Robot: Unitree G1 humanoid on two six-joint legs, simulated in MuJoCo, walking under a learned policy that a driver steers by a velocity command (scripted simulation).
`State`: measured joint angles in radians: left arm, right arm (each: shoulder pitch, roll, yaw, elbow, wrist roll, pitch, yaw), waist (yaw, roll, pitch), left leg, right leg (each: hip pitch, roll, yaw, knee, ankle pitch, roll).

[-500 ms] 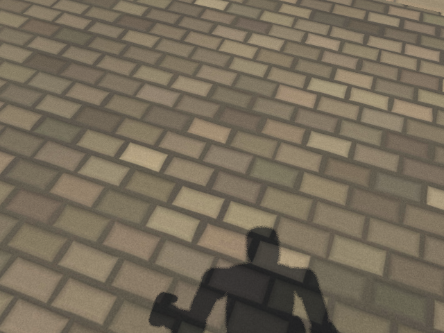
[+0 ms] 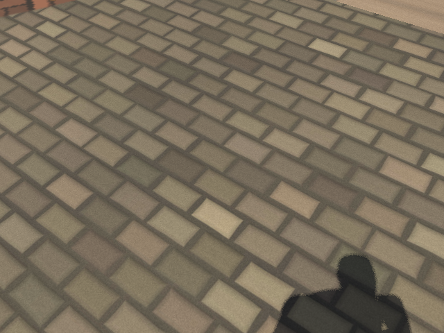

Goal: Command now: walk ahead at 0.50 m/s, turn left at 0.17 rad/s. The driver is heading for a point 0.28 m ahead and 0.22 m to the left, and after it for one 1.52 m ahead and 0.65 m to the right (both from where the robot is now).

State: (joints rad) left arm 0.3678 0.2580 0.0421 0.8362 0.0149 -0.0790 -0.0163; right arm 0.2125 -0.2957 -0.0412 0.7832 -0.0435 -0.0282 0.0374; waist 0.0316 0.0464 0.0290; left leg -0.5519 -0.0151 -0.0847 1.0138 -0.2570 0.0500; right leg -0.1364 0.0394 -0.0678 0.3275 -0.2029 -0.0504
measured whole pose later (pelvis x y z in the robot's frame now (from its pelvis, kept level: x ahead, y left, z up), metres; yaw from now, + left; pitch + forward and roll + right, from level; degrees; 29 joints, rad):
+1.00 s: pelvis +0.52 -0.03 -0.01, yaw -20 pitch +0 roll +0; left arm 0.30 0.28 0.07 0.87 0.00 -0.03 -0.01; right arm 0.17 -0.25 -0.03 0.80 -0.05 -0.05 0.01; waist 0.01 0.02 0.05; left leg -0.56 0.10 -0.04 1.11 -0.30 -0.02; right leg -0.19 0.15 0.00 0.38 -0.18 -0.14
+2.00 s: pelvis +0.95 -0.30 -0.01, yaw -50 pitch +0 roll +1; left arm 0.23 0.24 0.04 0.80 0.02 -0.05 -0.01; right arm 0.30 -0.26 -0.04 0.84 -0.02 -0.03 0.02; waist -0.03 0.03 0.05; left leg -0.47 0.09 0.00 1.15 -0.32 0.02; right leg -0.22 0.06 -0.09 0.42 -0.20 -0.11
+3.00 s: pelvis +1.37 -0.66 -0.01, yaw -17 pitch +1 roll +0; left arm 0.17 0.26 0.02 0.74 0.04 -0.06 0.01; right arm 0.33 -0.32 -0.07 0.81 -0.02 -0.03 0.02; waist -0.04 0.04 0.03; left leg -0.35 -0.07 -0.07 1.11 -0.38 0.08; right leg -0.34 0.00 -0.05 0.50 -0.18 -0.03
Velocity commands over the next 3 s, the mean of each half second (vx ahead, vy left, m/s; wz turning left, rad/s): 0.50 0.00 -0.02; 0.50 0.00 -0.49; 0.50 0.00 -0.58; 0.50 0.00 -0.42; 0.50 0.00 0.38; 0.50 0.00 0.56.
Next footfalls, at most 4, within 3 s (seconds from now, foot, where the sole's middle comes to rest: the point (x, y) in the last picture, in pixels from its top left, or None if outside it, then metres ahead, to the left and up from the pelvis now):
0.24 left None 0.28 0.12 -0.78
0.78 right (273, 312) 0.55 -0.07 -0.78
1.30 left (256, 216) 0.90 -0.03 -0.78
1.82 right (354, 207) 0.94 -0.38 -0.78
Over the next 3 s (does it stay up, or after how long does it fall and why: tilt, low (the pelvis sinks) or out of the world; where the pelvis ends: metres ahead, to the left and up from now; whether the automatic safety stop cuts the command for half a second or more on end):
stays up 1.37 -0.66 -0.01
